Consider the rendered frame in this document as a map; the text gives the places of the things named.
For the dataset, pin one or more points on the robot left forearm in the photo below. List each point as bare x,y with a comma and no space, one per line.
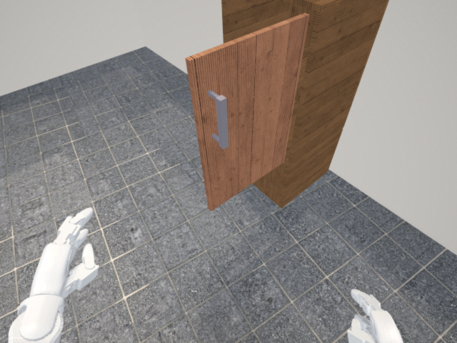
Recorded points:
39,320

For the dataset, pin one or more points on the right robot hand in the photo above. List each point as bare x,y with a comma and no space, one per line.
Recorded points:
381,327

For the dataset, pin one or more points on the cupboard door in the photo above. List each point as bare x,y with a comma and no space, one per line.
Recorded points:
258,74

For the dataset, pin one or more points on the handle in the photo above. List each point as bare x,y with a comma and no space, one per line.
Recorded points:
221,110

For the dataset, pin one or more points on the left robot hand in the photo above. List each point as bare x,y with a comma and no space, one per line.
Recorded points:
53,267

